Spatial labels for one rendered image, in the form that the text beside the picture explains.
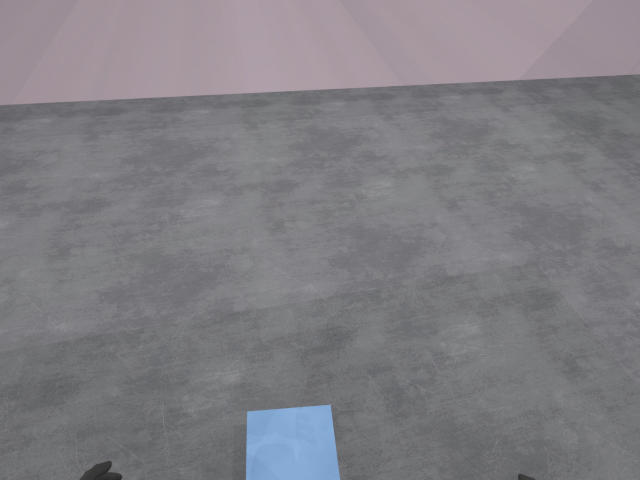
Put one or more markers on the carton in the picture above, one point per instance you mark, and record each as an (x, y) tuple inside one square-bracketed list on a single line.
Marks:
[(291, 444)]

